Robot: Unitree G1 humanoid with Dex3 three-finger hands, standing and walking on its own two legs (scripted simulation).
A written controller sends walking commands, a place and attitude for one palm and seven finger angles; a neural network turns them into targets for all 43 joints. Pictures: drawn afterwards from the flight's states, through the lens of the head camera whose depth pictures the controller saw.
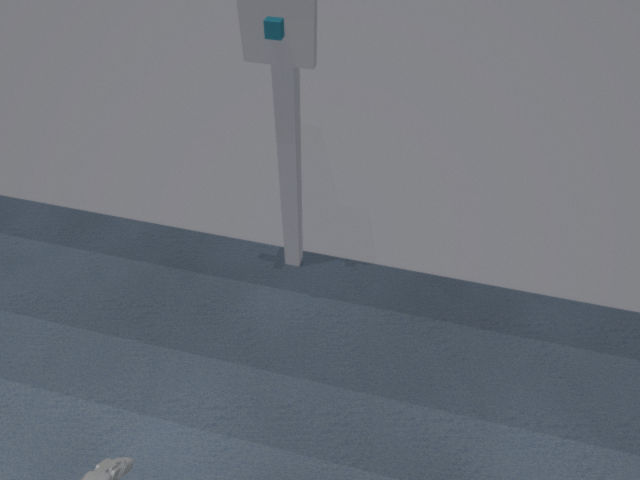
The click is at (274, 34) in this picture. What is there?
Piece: button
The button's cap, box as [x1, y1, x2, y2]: [263, 16, 283, 40]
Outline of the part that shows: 267,16 263,20 265,38 280,40 283,36 283,18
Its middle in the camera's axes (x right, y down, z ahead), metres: -0.11 -0.48 +0.88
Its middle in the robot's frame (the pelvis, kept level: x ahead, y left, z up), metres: +0.99 +0.16 +0.15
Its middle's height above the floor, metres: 0.92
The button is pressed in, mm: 0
